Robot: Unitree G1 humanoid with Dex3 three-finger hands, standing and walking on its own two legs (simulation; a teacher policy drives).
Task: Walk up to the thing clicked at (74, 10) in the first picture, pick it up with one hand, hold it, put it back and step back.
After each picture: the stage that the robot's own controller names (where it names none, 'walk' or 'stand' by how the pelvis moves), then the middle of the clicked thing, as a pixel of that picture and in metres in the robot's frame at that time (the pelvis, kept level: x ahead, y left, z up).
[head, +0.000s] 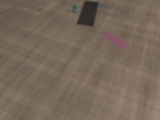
stand; (74, 8) +2.19 +0.10 -0.72
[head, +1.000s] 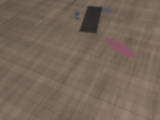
walk; (77, 15) +2.05 +0.23 -0.72
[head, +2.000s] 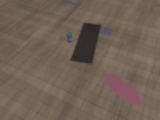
walk; (69, 37) +1.46 +0.24 -0.72
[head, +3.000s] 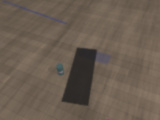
walk; (60, 69) +1.01 +0.27 -0.72
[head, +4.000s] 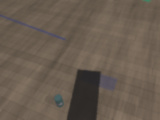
walk; (59, 100) +0.67 +0.26 -0.72
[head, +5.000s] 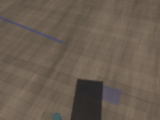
stand; (57, 119) +0.45 +0.23 -0.71
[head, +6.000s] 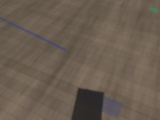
stand; out of the picture +0.42 +0.20 -0.72
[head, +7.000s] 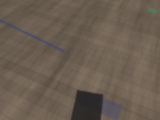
stand; out of the picture +0.40 +0.20 -0.73
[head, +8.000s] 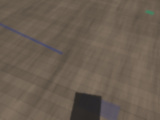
stand; out of the picture +0.39 +0.21 -0.73
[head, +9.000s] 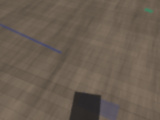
stand; out of the picture +0.38 +0.22 -0.73
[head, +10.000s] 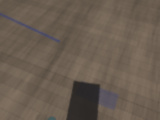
go down; out of the picture +0.40 +0.21 -0.72
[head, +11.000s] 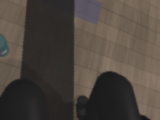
go down; out of the picture +0.48 +0.25 -0.29
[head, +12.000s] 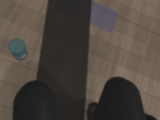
close in; (19, 50) +0.48 +0.23 -0.30
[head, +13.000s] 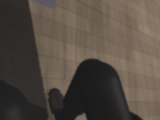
close in; out of the picture +0.46 +0.28 -0.23
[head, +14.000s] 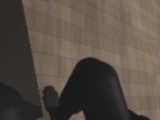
close; out of the picture +0.45 +0.29 -0.23
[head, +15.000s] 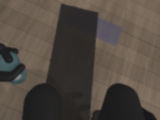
lift; (12, 69) +0.36 +0.25 -0.10
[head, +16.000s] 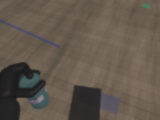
hold; (35, 91) +0.33 +0.16 +0.03
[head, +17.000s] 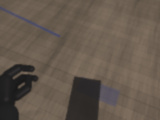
hold; out of the picture +0.15 +0.18 -0.68
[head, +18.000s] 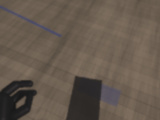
hold; out of the picture +0.07 +0.38 -0.68
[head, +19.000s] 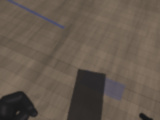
hold; out of the picture +0.01 +0.60 -0.64
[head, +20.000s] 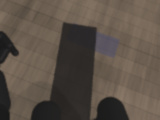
crouch; out of the picture -0.05 +0.82 -0.48
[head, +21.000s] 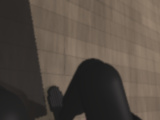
lower; out of the picture -0.29 +0.96 -0.26
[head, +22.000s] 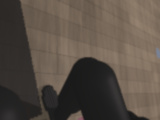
lower; out of the picture -0.45 +1.11 -0.26
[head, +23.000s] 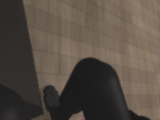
lower; out of the picture -0.57 +1.28 -0.26
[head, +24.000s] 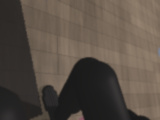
lower; out of the picture -0.68 +1.44 -0.26
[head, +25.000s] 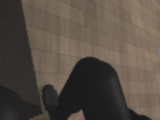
loosen; out of the picture -0.79 +1.60 -0.26
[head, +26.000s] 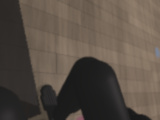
withdraw; out of the picture -0.91 +1.73 -0.26
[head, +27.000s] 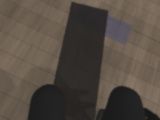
walk; out of the picture -0.62 +2.05 -0.38
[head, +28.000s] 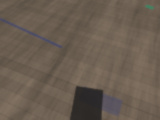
stand; out of the picture -0.61 +2.26 -0.68
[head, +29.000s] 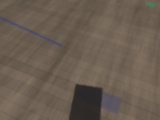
stand; out of the picture -0.65 +2.42 -0.69
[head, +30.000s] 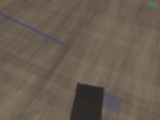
stand; out of the picture -0.71 +2.54 -0.70
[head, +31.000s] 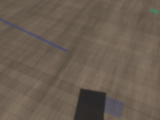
stand; out of the picture -0.74 +2.67 -0.75
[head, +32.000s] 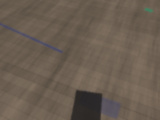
stand; out of the picture -0.88 +2.78 -0.75
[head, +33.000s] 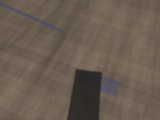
walk; out of the picture -0.90 +2.87 -0.74
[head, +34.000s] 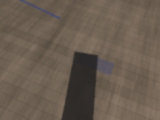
walk; out of the picture -0.70 +2.91 -0.73
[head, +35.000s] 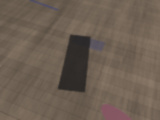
stand; out of the picture -0.57 +3.07 -0.72
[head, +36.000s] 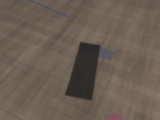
stand; out of the picture -0.32 +3.18 -0.74
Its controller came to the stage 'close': yes
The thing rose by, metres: 0.69
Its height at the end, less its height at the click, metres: -0.02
